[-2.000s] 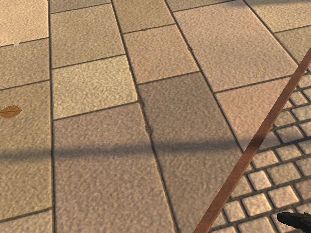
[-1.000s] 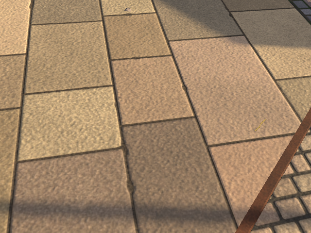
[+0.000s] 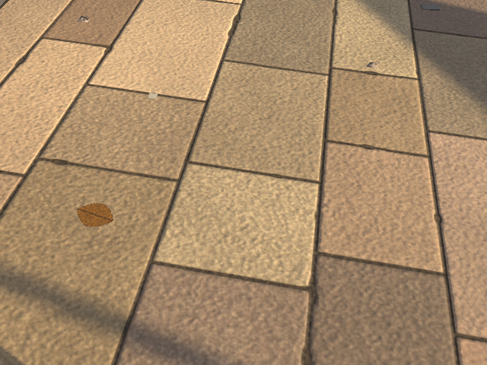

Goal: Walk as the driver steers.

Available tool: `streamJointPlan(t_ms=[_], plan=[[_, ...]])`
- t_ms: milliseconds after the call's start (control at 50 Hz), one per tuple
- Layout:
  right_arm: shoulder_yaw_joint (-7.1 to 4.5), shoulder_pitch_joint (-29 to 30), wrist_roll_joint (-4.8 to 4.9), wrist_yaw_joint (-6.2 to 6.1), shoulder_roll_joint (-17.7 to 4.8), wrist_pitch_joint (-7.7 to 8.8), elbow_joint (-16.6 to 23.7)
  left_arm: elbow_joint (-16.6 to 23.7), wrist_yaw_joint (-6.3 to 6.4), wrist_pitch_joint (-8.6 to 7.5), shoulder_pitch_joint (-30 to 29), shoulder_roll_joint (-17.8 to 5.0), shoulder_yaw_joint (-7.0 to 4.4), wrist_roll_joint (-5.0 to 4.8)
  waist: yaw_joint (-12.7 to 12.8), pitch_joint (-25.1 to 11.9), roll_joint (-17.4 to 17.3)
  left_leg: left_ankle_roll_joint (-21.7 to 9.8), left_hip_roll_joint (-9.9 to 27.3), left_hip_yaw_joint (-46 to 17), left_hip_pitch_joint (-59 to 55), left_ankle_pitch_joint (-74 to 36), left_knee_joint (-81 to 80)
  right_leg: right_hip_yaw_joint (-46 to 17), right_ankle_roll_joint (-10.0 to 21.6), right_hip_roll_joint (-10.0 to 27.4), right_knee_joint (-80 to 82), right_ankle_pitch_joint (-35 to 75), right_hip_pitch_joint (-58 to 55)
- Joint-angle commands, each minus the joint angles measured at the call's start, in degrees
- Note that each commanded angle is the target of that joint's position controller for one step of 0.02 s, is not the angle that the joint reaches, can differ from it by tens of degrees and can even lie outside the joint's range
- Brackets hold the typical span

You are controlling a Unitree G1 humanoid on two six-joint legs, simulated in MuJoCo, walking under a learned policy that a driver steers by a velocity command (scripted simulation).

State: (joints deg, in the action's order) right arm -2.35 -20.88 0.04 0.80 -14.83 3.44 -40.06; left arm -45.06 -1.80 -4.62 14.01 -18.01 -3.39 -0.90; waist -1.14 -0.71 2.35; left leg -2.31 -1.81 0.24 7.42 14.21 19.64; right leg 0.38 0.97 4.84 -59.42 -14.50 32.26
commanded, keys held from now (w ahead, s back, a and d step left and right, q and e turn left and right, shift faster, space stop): w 1.00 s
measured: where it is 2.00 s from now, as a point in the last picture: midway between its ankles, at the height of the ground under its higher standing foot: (264, 193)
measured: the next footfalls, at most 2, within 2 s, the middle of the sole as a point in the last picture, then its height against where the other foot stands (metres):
right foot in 0.28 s outside the picture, level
left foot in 0.82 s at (206, 317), level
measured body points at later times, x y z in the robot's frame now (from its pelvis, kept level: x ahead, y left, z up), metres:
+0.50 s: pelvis +0.28 -0.06 +0.00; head +0.31 -0.07 +0.44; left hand +0.37 +0.22 -0.12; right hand +0.40 -0.34 -0.12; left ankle +0.28 +0.10 -0.67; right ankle +0.30 -0.14 -0.75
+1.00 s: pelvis +0.57 +0.01 -0.01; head +0.59 +0.02 +0.44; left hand +0.67 +0.29 -0.13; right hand +0.67 -0.27 -0.11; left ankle +0.60 +0.09 -0.75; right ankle +0.53 -0.15 -0.66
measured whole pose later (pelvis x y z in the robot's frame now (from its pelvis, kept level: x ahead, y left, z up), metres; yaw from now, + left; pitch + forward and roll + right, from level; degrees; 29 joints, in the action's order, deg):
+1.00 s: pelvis +0.57 +0.01 -0.01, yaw -1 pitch +1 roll +0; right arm -2.6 -14.5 -0.2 1.7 -15.5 4.6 -42.5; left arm -46.7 -0.7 -4.0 14.1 -18.1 -2.5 -1.0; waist -0.6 2.3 2.2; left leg -3.5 -2.5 3.3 15.6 9.1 23.6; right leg -1.5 1.1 4.3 -64.2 -18.8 28.3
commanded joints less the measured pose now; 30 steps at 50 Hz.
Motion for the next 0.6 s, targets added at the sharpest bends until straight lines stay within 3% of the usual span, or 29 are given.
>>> streamJointPlan(t_ms=[20,100,140,200,240,260,280,300,320,340,360,380,400,420,460,520,600], plan=[[-2.52,1.7,0.15,-0.52,-9.0,1.22,3.2,5.2,-0.27,-0.63,-5.6,-2.8,-0.33,0.53,-0.1,4.2,-6.9,-10.4,13.7,-11.6,-4.7,-11.6,-12.3,-1.5,-1.7,2.0,7.1,8.0,12.1],[-3.03,-1.4,0.61,-1.12,-10.7,1.16,0.8,7.4,-0.87,-0.85,-13.5,-0.8,0.91,0.18,-2.5,5.6,-7.1,-8.9,12.2,-6.1,-1.3,-13.4,-13.1,0.4,-2.2,-0.8,21.8,18.4,5.1],[-3.26,-3.3,1.0,-1.16,-11.3,1.1,-0.6,8.6,-1.38,-0.99,-16.4,-1.2,0.99,-0.13,-3.2,6.5,-6.9,-8.7,13.6,-6.2,-2.5,-12.6,-13.0,0.0,-1.3,-1.5,25.5,20.2,3.6],[-3.59,-4.1,1.42,-1.33,-11.8,0.59,-2.2,9.7,-2.08,-1.27,-17.9,-2.6,0.63,-0.15,-2.2,6.8,-6.9,-7.5,16.1,-6.4,-8.3,-17.4,-10.2,-0.7,1.0,-2.0,29.2,16.9,3.5],[-3.89,-3.9,1.27,-1.56,-12.8,-0.02,-2.6,9.4,-2.0,-1.31,-15.2,-4.3,-0.11,0.11,-0.1,3.9,-8.1,-6.3,16.2,-5.7,-11.6,-31.6,-4.8,1.0,2.8,-4.1,29.8,12.4,-1.9],[-3.91,-3.3,1.12,-1.71,-13.2,-0.46,-2.7,8.2,-1.57,-1.17,-10.2,-5.9,-1.03,0.27,2.9,-0.1,-8.8,-5.3,15.0,-4.3,-11.9,-42.7,2.2,3.0,4.3,-6.2,30.2,11.0,-9.4],[-3.36,-3.4,0.78,-2.0,-12.3,-0.87,-2.6,5.8,-0.91,-0.9,-1.3,-8.3,-2.29,0.26,7.2,-6.2,-8.4,-3.5,12.3,-2.2,-7.7,-46.4,13.5,3.5,6.1,-6.4,29.7,11.9,-22.7],[-1.97,-5.0,-0.75,-2.27,-9.1,-0.86,-1.2,4.2,-0.17,-0.5,8.8,-12.5,-3.24,0.77,10.1,-15.4,-1.2,-1.5,8.9,-0.5,5.6,-27.4,32.6,-10.0,10.0,5.3,26.9,13.1,-41.7],[-0.01,-13.7,0.35,-1.45,-1.7,0.27,-0.9,2.9,-0.8,-0.5,10.6,-15.2,-3.58,0.85,4.5,-24.5,15.4,1.7,-2.1,-4.8,25.9,18.0,51.4,-40.2,19.2,17.3,35.6,-6.1,-57.9],[-1.34,-7.2,1.8,-1.13,-8.6,1.33,-1.4,3.4,-0.65,-0.53,9.2,-9.2,-2.18,-0.09,7.8,-19.9,9.1,1.2,0.3,-10.1,32.3,18.8,56.6,-43.0,16.7,15.8,41.9,-13.8,-54.7],[-2.07,-0.7,3.0,-0.87,-10.9,1.9,0.7,3.7,-0.23,-0.47,5.3,-7.5,-1.56,-0.02,7.4,-10.3,6.0,0.7,3.1,-7.7,35.9,13.8,56.4,-33.8,14.3,14.2,42.9,-10.8,-46.8],[-1.73,2.4,2.35,-1.14,-10.3,2.3,1.3,4.1,-0.01,-0.44,1.8,-6.9,-1.3,0.45,5.5,-5.8,0.2,0.5,6.0,-6.0,34.0,8.6,53.6,-27.9,13.2,12.4,43.8,-3.7,-38.3],[-1.95,3.7,1.16,-1.31,-9.8,2.28,1.3,4.4,-0.04,-0.5,-0.6,-5.8,-1.01,1.13,3.8,-2.4,-1.1,0.8,7.7,-5.4,32.0,5.5,50.4,-23.2,13.1,10.4,45.2,2.7,-31.3],[-1.98,2.1,1.01,-1.18,-9.1,1.83,1.1,4.5,-0.01,-0.78,-1.7,-5.1,-0.81,1.97,1.7,-2.4,1.1,0.9,9.2,-6.0,28.3,3.5,49.2,-20.9,13.4,9.4,46.5,6.3,-27.1],[-1.66,0.2,0.99,-1.23,-7.1,0.71,0.2,3.9,-0.08,-1.46,-2.3,-4.4,-0.78,1.36,0.1,-1.8,1.7,1.7,10.0,-5.4,25.7,2.7,46.1,-16.7,14.3,8.1,49.5,9.0,-23.1],[-1.25,5.0,0.07,-1.49,-6.1,-0.01,1.7,2.4,0.33,-1.96,-1.2,-5.9,-1.17,0.81,0.4,2.0,0.5,3.5,10.9,-4.4,29.3,-3.1,38.8,-11.8,14.6,7.5,52.6,12.6,-20.4],[-0.52,13.0,0.16,-0.74,-4.4,1.05,3.4,1.1,0.98,-1.32,1.3,-7.1,-1.35,0.36,3.2,3.7,-0.3,3.7,9.4,-2.3,28.5,-16.9,22.7,-5.4,11.8,4.4,53.0,15.6,-21.9]])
